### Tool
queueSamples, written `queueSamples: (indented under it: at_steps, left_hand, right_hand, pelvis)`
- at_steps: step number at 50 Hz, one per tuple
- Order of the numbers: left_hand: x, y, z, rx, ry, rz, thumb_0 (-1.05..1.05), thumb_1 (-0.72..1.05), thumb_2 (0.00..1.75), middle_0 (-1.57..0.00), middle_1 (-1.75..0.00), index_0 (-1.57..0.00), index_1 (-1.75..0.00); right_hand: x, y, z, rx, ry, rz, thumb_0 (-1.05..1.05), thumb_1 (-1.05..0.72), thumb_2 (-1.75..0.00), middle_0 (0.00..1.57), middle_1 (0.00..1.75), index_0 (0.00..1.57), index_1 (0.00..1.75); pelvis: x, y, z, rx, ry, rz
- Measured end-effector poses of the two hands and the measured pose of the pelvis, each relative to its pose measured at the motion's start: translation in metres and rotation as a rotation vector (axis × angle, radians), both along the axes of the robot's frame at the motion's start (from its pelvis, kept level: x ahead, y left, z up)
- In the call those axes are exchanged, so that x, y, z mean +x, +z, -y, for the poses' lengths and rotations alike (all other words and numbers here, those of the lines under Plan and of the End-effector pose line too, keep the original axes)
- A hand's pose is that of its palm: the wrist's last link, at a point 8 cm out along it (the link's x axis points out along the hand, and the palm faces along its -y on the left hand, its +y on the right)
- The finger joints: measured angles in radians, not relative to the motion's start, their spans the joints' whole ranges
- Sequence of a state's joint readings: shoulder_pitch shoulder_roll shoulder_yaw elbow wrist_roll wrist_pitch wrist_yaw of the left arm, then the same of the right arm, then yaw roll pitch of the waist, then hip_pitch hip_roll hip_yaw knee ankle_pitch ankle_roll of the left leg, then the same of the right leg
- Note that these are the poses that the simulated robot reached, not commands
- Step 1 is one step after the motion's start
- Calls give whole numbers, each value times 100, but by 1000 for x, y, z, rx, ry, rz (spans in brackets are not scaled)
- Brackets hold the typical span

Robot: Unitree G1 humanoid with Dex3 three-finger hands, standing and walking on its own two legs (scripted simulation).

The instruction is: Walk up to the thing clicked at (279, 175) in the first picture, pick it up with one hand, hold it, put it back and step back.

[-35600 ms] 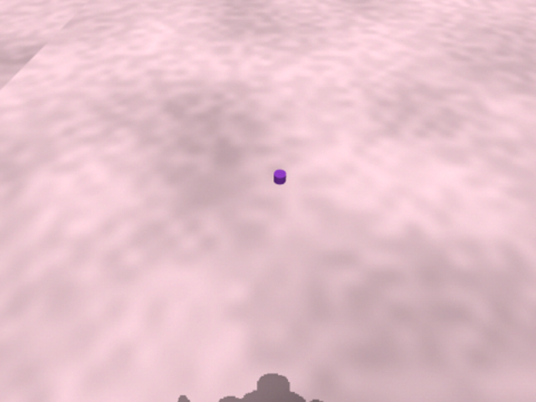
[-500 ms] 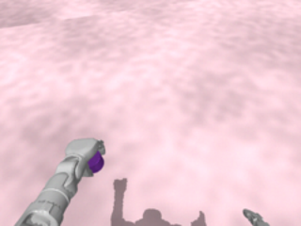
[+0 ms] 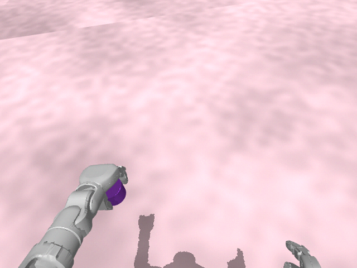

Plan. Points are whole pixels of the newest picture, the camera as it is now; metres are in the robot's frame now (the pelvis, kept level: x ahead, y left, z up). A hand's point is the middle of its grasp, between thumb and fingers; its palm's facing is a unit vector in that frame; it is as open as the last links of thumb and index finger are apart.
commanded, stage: hold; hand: left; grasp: from above
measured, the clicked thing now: (112, 190) +0.31 +0.22 -0.06
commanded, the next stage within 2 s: crouch in 0.84 s
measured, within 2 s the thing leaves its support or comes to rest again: neither
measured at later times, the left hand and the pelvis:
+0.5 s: hand (106, 193) +0.29 +0.22 -0.03, palm faces -0.45 -0.07 -0.89, open 8.9 cm; pelvis +0.00 +0.00 +0.00, yaw +0 degrees
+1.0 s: hand (107, 193) +0.29 +0.22 -0.03, palm faces -0.44 -0.06 -0.89, open 8.9 cm; pelvis +0.00 +0.00 +0.00, yaw +0 degrees
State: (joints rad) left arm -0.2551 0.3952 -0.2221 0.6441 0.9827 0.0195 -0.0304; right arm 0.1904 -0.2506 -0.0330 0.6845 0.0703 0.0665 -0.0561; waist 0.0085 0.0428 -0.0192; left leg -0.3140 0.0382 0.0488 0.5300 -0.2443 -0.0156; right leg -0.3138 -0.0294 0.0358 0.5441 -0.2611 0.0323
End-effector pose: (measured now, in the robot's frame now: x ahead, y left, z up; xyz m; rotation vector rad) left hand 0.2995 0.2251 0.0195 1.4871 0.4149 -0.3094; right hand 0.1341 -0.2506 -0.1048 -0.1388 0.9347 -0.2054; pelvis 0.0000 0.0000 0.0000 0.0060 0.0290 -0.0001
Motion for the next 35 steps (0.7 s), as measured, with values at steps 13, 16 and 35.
queueSamples:
  at_steps: [13,16,35]
  left_hand:
    - [-1,7,1,-3,-1,-3,1,20,47,-75,-68,-69,-59]
    - [-2,7,2,-4,-4,-7,1,20,47,-75,-68,-69,-59]
    - [2,6,3,0,-1,0,1,19,49,-75,-69,-68,-59]
  right_hand:
    - [9,4,-3,10,10,25,1,-90,-90,20,30,20,30]
    - [11,4,-3,9,13,25,1,-90,-90,20,30,20,30]
    - [10,4,2,4,0,5,1,-91,-90,20,30,20,30]
  pelvis:
    - [1,2,1,1,-1,11]
    - [1,3,1,2,0,11]
    - [5,4,3,2,0,12]
